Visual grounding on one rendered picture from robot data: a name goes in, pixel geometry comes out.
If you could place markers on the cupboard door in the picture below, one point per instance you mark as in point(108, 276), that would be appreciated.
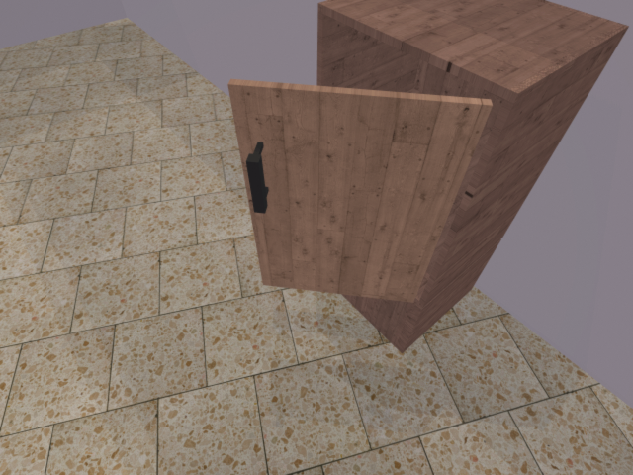
point(361, 182)

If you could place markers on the handle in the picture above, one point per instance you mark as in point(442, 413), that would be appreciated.
point(256, 180)

